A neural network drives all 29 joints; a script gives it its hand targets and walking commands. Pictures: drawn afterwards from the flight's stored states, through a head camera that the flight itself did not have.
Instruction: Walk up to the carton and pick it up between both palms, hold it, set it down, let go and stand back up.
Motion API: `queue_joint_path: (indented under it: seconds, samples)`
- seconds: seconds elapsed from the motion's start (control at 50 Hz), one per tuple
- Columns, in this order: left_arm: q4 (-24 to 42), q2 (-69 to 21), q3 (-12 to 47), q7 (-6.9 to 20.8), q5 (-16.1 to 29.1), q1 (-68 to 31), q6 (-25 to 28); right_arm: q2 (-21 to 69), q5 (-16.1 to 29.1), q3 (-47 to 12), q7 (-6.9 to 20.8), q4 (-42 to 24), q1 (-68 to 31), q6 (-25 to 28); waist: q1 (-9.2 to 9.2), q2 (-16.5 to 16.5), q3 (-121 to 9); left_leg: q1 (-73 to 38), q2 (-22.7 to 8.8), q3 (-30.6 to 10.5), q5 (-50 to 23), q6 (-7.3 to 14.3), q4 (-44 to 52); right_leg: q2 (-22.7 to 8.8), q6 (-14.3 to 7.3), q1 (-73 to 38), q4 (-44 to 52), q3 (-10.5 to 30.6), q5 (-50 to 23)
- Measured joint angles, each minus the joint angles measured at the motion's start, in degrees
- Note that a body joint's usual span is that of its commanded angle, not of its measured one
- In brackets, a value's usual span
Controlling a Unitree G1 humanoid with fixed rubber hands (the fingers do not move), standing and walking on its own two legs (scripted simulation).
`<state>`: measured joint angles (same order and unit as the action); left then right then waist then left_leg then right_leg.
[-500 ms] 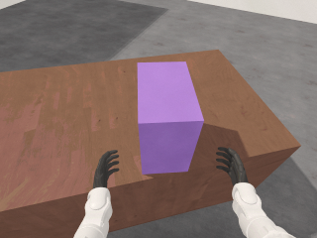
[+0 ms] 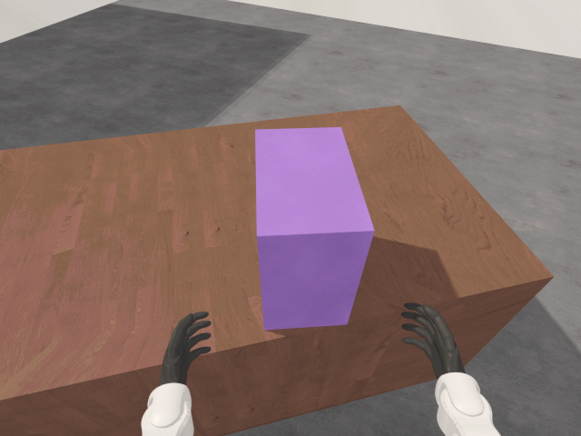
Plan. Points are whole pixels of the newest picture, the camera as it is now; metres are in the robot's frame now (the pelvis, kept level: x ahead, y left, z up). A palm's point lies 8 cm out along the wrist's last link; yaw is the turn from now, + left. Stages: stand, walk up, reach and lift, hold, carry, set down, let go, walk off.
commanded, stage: set down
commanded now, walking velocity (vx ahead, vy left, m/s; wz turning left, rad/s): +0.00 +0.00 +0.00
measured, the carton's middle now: (302, 229) +0.49 +0.00 -0.03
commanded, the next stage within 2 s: let go in 0.52 s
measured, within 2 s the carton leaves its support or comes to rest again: neither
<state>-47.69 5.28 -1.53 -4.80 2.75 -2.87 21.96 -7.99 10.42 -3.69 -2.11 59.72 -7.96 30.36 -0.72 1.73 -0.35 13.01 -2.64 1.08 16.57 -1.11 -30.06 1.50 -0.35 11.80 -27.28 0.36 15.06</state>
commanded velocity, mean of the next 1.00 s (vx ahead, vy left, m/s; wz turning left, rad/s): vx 0.00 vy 0.00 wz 0.00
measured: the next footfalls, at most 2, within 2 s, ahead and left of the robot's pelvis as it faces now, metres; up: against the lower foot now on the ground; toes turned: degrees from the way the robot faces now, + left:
none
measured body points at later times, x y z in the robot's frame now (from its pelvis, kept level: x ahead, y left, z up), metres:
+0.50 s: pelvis +0.01 +0.00 +0.01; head +0.00 +0.02 +0.46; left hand +0.21 +0.22 -0.08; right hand +0.21 -0.21 -0.07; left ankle -0.01 +0.13 -0.74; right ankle -0.01 -0.12 -0.74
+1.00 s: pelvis +0.01 +0.00 +0.01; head +0.01 +0.02 +0.46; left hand +0.18 +0.23 -0.08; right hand +0.18 -0.22 -0.07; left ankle -0.01 +0.13 -0.74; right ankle -0.01 -0.12 -0.74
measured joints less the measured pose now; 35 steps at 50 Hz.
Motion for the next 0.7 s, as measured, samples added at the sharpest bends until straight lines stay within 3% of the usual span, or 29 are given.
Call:
queue_joint_path:
  seconds: [0.44,0.7]
  samples:
    - [7.3,3.5,1.3,2.0,-1.8,6.5,-17.5,-0.7,-7.4,2.8,1.0,-10.1,11.2,-13.6,-0.53,-0.3,3.4,-9.5,0.7,0.9,-2.2,0.3,7.5,-0.5,0.3,-8.8,6.5,1.1,-1.9]
    - [15.3,3.8,0.2,3.6,-4.2,13.6,-23.0,-1.4,-7.7,3.1,1.8,-13.2,15.9,-14.8,-1.32,0.2,3.0,-11.5,0.5,1.0,-1.9,0.3,8.9,-0.3,0.3,-11.4,9.3,1.2,-2.4]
